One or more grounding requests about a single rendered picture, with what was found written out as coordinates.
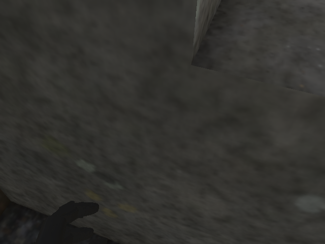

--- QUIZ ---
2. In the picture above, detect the robot left hand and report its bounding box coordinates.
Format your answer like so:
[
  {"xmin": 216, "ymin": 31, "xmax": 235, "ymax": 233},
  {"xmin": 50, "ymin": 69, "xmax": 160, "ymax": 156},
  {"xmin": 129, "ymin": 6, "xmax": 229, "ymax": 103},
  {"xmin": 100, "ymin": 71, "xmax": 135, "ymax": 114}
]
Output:
[{"xmin": 34, "ymin": 201, "xmax": 108, "ymax": 244}]

